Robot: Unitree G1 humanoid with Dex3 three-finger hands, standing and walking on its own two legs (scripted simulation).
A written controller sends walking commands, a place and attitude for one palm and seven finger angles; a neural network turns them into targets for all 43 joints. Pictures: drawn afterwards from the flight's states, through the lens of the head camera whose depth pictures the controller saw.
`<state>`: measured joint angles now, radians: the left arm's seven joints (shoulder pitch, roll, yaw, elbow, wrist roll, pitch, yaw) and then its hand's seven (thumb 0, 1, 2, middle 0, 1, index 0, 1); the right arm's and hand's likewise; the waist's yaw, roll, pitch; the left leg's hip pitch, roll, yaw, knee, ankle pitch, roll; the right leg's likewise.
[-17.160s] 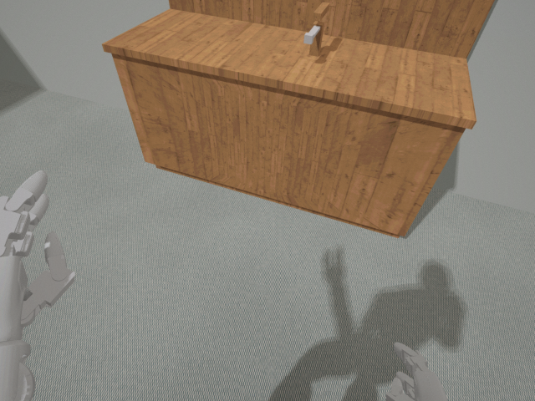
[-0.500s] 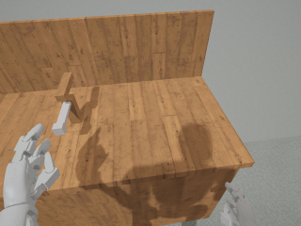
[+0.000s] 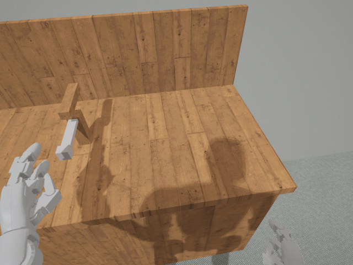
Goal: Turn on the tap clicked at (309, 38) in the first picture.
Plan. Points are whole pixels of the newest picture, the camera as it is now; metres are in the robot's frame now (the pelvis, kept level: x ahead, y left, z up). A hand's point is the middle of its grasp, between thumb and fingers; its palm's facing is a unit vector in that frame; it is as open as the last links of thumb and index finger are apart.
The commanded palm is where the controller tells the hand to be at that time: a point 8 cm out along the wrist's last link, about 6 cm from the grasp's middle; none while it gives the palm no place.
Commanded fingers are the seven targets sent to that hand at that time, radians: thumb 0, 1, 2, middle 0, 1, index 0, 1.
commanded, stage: reach beside the lever's end, fingers flat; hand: left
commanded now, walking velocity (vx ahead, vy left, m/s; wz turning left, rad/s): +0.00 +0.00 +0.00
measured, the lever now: (64, 152) +0.33 +0.33 +0.07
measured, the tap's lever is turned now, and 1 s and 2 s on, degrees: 0 0 1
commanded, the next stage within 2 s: push the lever round in 1.64 s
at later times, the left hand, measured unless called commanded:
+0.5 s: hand (53, 179) +0.24 +0.29 +0.10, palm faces +0.50 -0.86 -0.11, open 7.6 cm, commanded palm +0.20 +0.33 +0.10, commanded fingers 0.00 0.90 0.90 -0.17 -0.22 -0.17 -0.22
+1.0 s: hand (54, 166) +0.29 +0.33 +0.08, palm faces +0.50 -0.86 -0.12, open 7.8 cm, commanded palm +0.24 +0.36 +0.07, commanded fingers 0.00 0.90 0.90 -0.15 -0.15 -0.15 -0.15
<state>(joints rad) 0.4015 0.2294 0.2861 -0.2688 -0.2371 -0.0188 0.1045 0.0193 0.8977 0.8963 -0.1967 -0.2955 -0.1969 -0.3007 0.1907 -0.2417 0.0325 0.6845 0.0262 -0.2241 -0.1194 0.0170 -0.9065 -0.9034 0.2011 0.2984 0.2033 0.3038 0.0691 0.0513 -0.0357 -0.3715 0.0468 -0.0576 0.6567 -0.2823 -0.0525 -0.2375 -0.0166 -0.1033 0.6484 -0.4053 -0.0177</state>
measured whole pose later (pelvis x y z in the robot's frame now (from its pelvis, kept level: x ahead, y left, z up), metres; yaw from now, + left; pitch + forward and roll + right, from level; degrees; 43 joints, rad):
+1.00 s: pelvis -0.01 +0.01 -0.01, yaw -1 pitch +4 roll -2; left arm -0.04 0.34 0.44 0.33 -0.21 -0.18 0.03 0.02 0.90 0.90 -0.16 -0.18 -0.16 -0.18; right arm 0.20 -0.25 0.02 0.73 0.02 -0.16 -0.12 0.02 -0.91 -0.90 0.20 0.30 0.20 0.30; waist 0.02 0.04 -0.03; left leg -0.51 0.05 -0.05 0.72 -0.29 -0.04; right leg -0.37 -0.01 -0.09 0.69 -0.39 0.00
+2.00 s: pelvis -0.01 +0.02 -0.02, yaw -1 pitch +7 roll -2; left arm -0.10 0.33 0.44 0.40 -0.19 -0.24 0.05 0.02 0.91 0.90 -0.15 -0.15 -0.15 -0.16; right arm 0.22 -0.25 0.01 0.70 0.02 -0.11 -0.10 0.01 -0.91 -0.90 0.20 0.30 0.20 0.30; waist 0.01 0.04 -0.06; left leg -0.61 0.05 -0.06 0.80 -0.32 -0.03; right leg -0.46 -0.01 -0.09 0.76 -0.42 0.00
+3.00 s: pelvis -0.01 +0.01 -0.02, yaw -1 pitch +7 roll -2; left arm -0.13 0.21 0.32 0.36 -0.11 -0.21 0.30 0.01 0.91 0.90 -0.15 -0.15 -0.15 -0.16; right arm 0.19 -0.24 0.01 0.70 0.00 -0.06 -0.07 0.01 -0.91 -0.90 0.20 0.30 0.20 0.30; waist 0.01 0.04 -0.07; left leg -0.60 0.05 -0.06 0.81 -0.32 -0.04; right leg -0.46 -0.01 -0.09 0.77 -0.43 0.00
